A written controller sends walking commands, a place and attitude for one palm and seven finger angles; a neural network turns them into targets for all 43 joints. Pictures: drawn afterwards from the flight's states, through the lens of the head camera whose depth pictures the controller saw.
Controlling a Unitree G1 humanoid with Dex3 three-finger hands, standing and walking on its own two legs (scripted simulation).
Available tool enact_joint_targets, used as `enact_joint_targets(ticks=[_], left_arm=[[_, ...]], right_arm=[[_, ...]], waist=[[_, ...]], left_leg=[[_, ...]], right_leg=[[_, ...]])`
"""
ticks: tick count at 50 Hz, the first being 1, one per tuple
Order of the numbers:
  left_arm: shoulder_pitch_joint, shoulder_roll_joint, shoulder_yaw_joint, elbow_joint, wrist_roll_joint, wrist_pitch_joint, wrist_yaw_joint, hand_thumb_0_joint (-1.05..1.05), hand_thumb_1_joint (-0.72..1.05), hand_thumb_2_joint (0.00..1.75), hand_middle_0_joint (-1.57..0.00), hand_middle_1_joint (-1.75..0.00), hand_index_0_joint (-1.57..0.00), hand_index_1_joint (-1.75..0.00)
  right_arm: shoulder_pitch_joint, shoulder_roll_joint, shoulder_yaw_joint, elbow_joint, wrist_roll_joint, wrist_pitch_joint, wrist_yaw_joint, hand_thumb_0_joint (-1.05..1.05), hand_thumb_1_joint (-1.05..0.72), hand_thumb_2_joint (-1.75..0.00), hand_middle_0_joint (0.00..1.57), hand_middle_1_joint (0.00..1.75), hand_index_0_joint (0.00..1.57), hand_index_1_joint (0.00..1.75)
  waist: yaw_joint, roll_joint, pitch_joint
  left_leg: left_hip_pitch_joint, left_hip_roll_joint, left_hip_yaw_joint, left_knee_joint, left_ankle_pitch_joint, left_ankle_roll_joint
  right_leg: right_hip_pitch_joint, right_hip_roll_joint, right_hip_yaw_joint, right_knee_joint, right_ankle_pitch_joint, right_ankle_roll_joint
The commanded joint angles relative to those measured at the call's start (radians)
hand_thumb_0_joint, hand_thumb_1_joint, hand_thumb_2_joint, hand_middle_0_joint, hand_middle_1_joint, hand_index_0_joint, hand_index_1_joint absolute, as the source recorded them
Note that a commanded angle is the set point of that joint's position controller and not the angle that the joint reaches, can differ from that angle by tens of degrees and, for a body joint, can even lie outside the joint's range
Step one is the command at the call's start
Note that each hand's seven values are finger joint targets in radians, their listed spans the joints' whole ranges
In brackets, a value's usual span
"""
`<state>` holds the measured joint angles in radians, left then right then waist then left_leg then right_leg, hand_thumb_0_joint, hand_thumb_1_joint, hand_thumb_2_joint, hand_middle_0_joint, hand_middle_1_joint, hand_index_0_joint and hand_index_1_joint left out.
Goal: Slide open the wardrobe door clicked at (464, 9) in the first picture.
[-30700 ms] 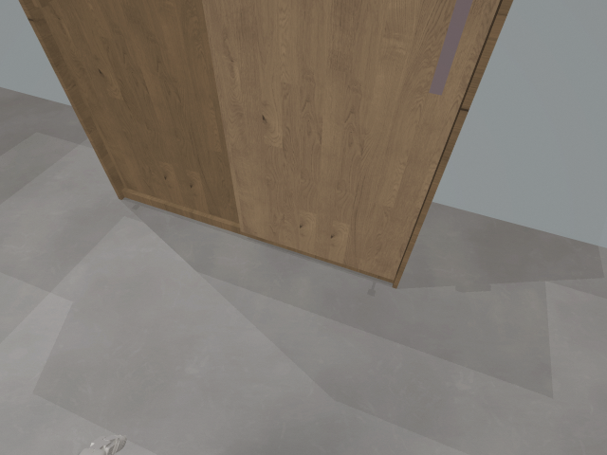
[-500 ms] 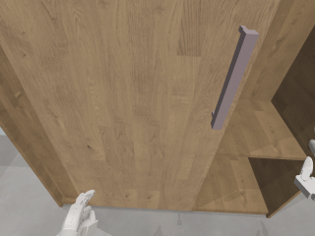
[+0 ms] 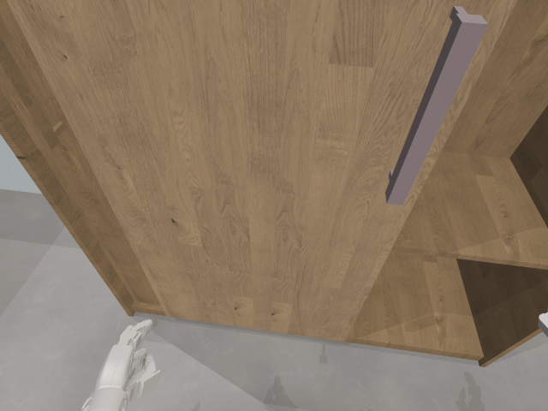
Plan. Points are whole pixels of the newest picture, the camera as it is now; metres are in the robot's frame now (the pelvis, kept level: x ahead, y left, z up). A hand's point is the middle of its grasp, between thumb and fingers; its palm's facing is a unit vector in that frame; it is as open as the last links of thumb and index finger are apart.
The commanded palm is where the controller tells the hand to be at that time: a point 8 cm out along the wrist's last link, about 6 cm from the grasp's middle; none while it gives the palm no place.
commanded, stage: step back with the hand held close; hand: right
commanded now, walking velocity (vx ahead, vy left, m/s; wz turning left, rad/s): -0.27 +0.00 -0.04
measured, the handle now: (421, 120) +0.47 -0.19 +0.21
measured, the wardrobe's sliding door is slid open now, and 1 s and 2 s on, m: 0.49 0.49 0.49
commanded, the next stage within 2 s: stop stepping back and stand still in 0.84 s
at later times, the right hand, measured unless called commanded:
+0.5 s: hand out of the picture +0.11 -0.28 +0.16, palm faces +0.51 +0.77 -0.39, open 7.4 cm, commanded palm +0.04 -0.32 +0.18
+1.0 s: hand out of the picture +0.06 -0.28 +0.16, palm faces +0.33 +0.83 -0.44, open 7.4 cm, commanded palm -0.02 -0.32 +0.18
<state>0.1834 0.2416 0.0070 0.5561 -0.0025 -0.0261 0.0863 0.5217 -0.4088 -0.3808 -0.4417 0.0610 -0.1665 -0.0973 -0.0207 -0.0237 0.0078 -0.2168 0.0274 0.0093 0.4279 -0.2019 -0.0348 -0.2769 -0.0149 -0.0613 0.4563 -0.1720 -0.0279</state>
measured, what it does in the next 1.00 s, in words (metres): walks backwards: left foot, then right foot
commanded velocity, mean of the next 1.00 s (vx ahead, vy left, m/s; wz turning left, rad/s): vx -0.30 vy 0.00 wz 0.02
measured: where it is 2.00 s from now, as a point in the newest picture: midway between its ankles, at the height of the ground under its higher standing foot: outside the picture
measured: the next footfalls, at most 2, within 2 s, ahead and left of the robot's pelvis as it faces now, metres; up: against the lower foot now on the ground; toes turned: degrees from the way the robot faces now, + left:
left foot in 0.72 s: -0.11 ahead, +0.12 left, +0.00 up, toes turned -3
right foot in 0.88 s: -0.02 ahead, -0.10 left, +0.00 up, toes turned -1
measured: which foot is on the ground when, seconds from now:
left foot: down 0.00-0.52, up 0.54-0.70, down 0.72-0.90, up 0.92-1.00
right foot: down 0.00-0.74, up 0.76-0.86, down 0.88-1.00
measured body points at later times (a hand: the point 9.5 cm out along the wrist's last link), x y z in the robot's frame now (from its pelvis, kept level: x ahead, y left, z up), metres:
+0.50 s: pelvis -0.07 -0.01 -0.02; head -0.06 -0.03 +0.43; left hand +0.12 +0.22 -0.09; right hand +0.07 -0.32 +0.18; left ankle +0.02 +0.14 -0.74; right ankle +0.04 -0.10 -0.74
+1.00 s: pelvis -0.17 -0.02 +0.00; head -0.14 -0.06 +0.44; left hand +0.01 +0.21 -0.06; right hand +0.03 -0.32 +0.18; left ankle -0.18 +0.11 -0.71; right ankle -0.06 -0.10 -0.74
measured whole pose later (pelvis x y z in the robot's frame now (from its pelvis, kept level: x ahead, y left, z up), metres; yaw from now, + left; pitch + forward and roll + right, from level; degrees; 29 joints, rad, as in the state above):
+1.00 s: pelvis -0.17 -0.02 +0.00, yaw +1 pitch +1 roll +2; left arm 0.17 0.18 0.00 0.60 0.02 -0.15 0.05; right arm 0.48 -0.48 -0.43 -0.50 0.06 -0.24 -0.10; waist 0.01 0.05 0.03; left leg -0.36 -0.07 -0.05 0.76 -0.46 -0.01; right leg -0.40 0.00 -0.05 0.43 -0.06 -0.07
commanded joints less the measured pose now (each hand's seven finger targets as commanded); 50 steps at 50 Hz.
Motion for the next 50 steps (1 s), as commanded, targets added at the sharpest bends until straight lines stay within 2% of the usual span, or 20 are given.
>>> enact_joint_targets(ticks=[1, 8, 14, 18, 21, 24, 26, 27, 30, 34, 36, 37, 39, 41, 42, 44, 45, 46, 47, 50], left_arm=[[-0.084, 0.115, 0.042, -0.175, 0.001, -0.063, 0.015, 0.00, 0.90, 0.90, -0.20, -0.30, -0.20, -0.30], [-0.062, 0.134, 0.048, -0.174, 0.000, -0.110, 0.012, 0.00, 0.90, 0.90, -0.20, -0.30, -0.20, -0.30], [-0.047, 0.128, 0.056, -0.160, 0.006, -0.154, 0.007, 0.00, 0.90, 0.90, -0.20, -0.30, -0.20, -0.30], [-0.012, 0.103, 0.054, -0.122, 0.012, -0.167, -0.002, 0.00, 0.90, 0.90, -0.20, -0.30, -0.20, -0.30], [0.002, 0.093, 0.048, -0.081, 0.014, -0.164, 0.000, 0.00, 0.90, 0.90, -0.20, -0.30, -0.20, -0.30], [-0.023, 0.112, 0.047, -0.100, 0.006, -0.168, 0.012, 0.00, 0.90, 0.90, -0.20, -0.30, -0.20, -0.30], [-0.049, 0.137, 0.053, -0.120, 0.007, -0.186, 0.018, 0.00, 0.90, 0.90, -0.20, -0.30, -0.20, -0.30], [-0.048, 0.119, 0.063, -0.119, 0.017, -0.190, 0.014, 0.00, 0.90, 0.90, -0.20, -0.30, -0.20, -0.30], [-0.045, 0.109, 0.078, -0.112, 0.016, -0.205, -0.015, 0.00, 0.90, 0.90, -0.20, -0.30, -0.20, -0.30], [-0.040, 0.084, 0.061, -0.079, 0.025, -0.191, -0.030, 0.00, 0.90, 0.90, -0.20, -0.30, -0.20, -0.30], [-0.038, 0.053, 0.047, -0.066, 0.029, -0.164, -0.027, 0.00, 0.90, 0.90, -0.20, -0.30, -0.20, -0.30], [-0.042, 0.052, 0.037, -0.057, 0.044, -0.167, -0.022, 0.00, 0.90, 0.90, -0.20, -0.30, -0.20, -0.30], [-0.050, 0.063, 0.049, -0.068, 0.021, -0.168, -0.013, 0.00, 0.90, 0.90, -0.20, -0.30, -0.20, -0.30], [-0.058, 0.059, 0.030, -0.067, 0.022, -0.151, -0.002, 0.00, 0.90, 0.90, -0.20, -0.30, -0.20, -0.30], [-0.052, 0.079, 0.029, -0.073, 0.017, -0.143, 0.005, 0.00, 0.90, 0.90, -0.20, -0.30, -0.20, -0.30], [-0.042, 0.115, 0.047, -0.099, 0.003, -0.145, 0.000, 0.00, 0.90, 0.90, -0.20, -0.30, -0.20, -0.30], [-0.051, 0.107, 0.052, -0.109, 0.012, -0.156, -0.008, 0.00, 0.90, 0.90, -0.20, -0.30, -0.20, -0.30], [-0.056, 0.104, 0.053, -0.120, 0.029, -0.164, -0.014, 0.00, 0.90, 0.90, -0.20, -0.30, -0.20, -0.30], [-0.051, 0.098, 0.057, -0.112, 0.035, -0.179, -0.019, 0.00, 0.90, 0.90, -0.20, -0.30, -0.20, -0.30], [-0.017, 0.105, 0.068, -0.118, 0.019, -0.194, -0.032, 0.00, 0.90, 0.90, -0.20, -0.30, -0.20, -0.30]], right_arm=[[-0.040, -0.181, -0.165, -0.203, -0.004, -0.084, -0.037, 0.00, -0.90, -0.90, 0.20, 0.30, 0.20, 0.30], [-0.072, -0.158, -0.161, -0.220, -0.037, -0.130, -0.047, 0.00, -0.90, -0.90, 0.20, 0.30, 0.20, 0.30], [-0.057, -0.170, -0.196, -0.238, -0.054, -0.160, -0.046, 0.00, -0.90, -0.90, 0.20, 0.30, 0.20, 0.30], [-0.099, -0.170, -0.166, -0.254, -0.035, -0.167, -0.048, 0.00, -0.90, -0.90, 0.20, 0.30, 0.20, 0.30], [-0.154, -0.171, -0.135, -0.245, -0.030, -0.165, -0.063, 0.00, -0.90, -0.90, 0.20, 0.30, 0.20, 0.30], [-0.160, -0.187, -0.152, -0.247, -0.029, -0.173, -0.066, 0.00, -0.90, -0.90, 0.20, 0.30, 0.20, 0.30], [-0.138, -0.175, -0.189, -0.258, -0.046, -0.187, -0.062, 0.00, -0.90, -0.90, 0.20, 0.30, 0.20, 0.30], [-0.154, -0.193, -0.207, -0.281, -0.049, -0.192, -0.058, 0.00, -0.90, -0.90, 0.20, 0.30, 0.20, 0.30], [-0.044, -0.179, -0.207, -0.235, -0.022, -0.194, -0.050, 0.00, -0.90, -0.90, 0.20, 0.30, 0.20, 0.30], [-0.045, -0.158, -0.140, -0.261, 0.004, -0.189, -0.043, 0.00, -0.90, -0.90, 0.20, 0.30, 0.20, 0.30], [-0.133, -0.211, -0.140, -0.273, -0.009, -0.197, -0.050, 0.00, -0.90, -0.90, 0.20, 0.30, 0.20, 0.30], [-0.198, -0.269, -0.173, -0.266, -0.023, -0.204, -0.061, 0.00, -0.90, -0.90, 0.20, 0.30, 0.20, 0.30], [-0.166, -0.218, -0.126, -0.190, -0.032, -0.156, -0.052, 0.00, -0.90, -0.90, 0.20, 0.30, 0.20, 0.30], [-0.155, -0.221, -0.138, -0.193, -0.034, -0.138, -0.045, 0.00, -0.90, -0.90, 0.20, 0.30, 0.20, 0.30], [-0.142, -0.223, -0.143, -0.212, -0.030, -0.135, -0.042, 0.00, -0.90, -0.90, 0.20, 0.30, 0.20, 0.30], [-0.111, -0.226, -0.160, -0.260, -0.014, -0.154, -0.030, 0.00, -0.90, -0.90, 0.20, 0.30, 0.20, 0.30], [-0.054, -0.237, -0.178, -0.233, -0.004, -0.156, -0.028, 0.00, -0.90, -0.90, 0.20, 0.30, 0.20, 0.30], [-0.002, -0.241, -0.201, -0.266, 0.013, -0.148, -0.022, 0.00, -0.90, -0.90, 0.20, 0.30, 0.20, 0.30], [-0.016, -0.236, -0.202, -0.337, 0.014, -0.152, -0.023, 0.00, -0.90, -0.90, 0.20, 0.30, 0.20, 0.30], [0.100, -0.201, -0.202, -0.352, 0.013, -0.129, -0.039, 0.00, -0.90, -0.90, 0.20, 0.30, 0.20, 0.30]], waist=[[-0.005, -0.038, -0.118], [0.000, -0.108, -0.074], [-0.003, -0.115, -0.095], [0.016, 0.073, -0.074], [0.033, 0.104, -0.082], [0.029, -0.029, -0.048], [0.011, -0.289, -0.098], [0.002, -0.275, -0.136], [-0.011, -0.179, -0.152], [0.003, -0.168, -0.137], [0.011, 0.100, -0.119], [0.011, 0.142, -0.119], [0.009, 0.269, -0.114], [0.017, 0.125, -0.089], [0.020, 0.020, -0.096], [0.001, -0.154, -0.191], [-0.011, -0.150, -0.242], [-0.017, -0.238, -0.282], [-0.019, -0.210, -0.284], [-0.011, -0.174, -0.265]], left_leg=[[0.053, -0.007, -0.017, -0.011, 0.122, 0.012], [0.129, -0.038, -0.025, 0.068, -0.066, 0.012], [0.182, -0.064, -0.070, 0.164, -0.033, 0.022], [-0.168, 0.062, -0.226, -0.090, -0.191, 0.087], [-0.356, 0.114, -0.210, -0.142, -0.204, 0.103], [-0.287, 0.002, -0.103, -0.025, -0.268, 0.042], [0.065, -0.142, -0.010, 0.398, -0.155, 0.000], [0.098, -0.145, -0.024, 0.538, -0.170, 0.009], [0.006, -0.131, -0.014, 0.445, -0.281, 0.035], [-0.017, -0.051, -0.036, -0.056, -0.230, 0.083], [-0.253, 0.203, -0.351, -0.242, -0.074, 0.169], [-0.290, 0.282, -0.351, -0.240, 0.174, 0.189], [-0.164, 0.213, -0.233, -0.114, 0.435, 0.148], [-0.089, 0.150, -0.152, -0.005, 0.568, 0.112], [-0.096, 0.077, -0.107, 0.054, 0.522, 0.064], [-0.054, -0.080, -0.052, 0.207, 0.088, 0.004], [-0.123, -0.114, -0.052, 0.286, -0.200, 0.017], [-0.109, -0.113, -0.065, 0.413, -0.343, 0.023], [-0.095, -0.109, -0.085, 0.452, -0.346, 0.027], [-0.005, -0.096, -0.018, 0.323, -0.267, 0.036]], right_leg=[[-0.031, -0.068, 0.093, -0.106, 0.010, -0.026], [-0.290, -0.114, 0.177, -0.195, -0.433, -0.062], [-0.415, -0.126, 0.208, -0.163, -0.538, -0.087], [-0.133, -0.006, 0.095, 0.100, -0.318, -0.011], [0.075, 0.021, 0.066, 0.215, -0.187, 0.016], [-0.051, -0.058, 0.188, -0.014, -0.350, -0.016], [-0.386, -0.257, 0.435, -0.362, -0.688, -0.103], [-0.394, -0.301, 0.463, -0.381, -0.625, -0.131], [-0.222, -0.264, 0.318, -0.292, -0.412, -0.114], [-0.067, -0.197, 0.206, -0.183, -0.282, 0.007], [0.080, -0.056, 0.062, 0.191, -0.106, 0.065], [0.082, -0.026, 0.034, 0.320, -0.123, 0.071], [-0.050, 0.013, 0.058, 0.386, -0.153, 0.045], [-0.050, 0.008, 0.051, 0.174, -0.034, 0.042], [0.015, -0.003, 0.055, 0.023, 0.199, 0.030], [0.108, -0.176, 0.192, -0.124, 0.566, -0.039], [0.168, -0.242, 0.299, -0.141, 0.644, -0.068], [0.130, -0.292, 0.366, -0.199, 0.498, -0.079], [0.105, -0.310, 0.373, -0.210, 0.383, -0.107], [0.025, -0.230, 0.251, -0.267, -0.142, -0.092]])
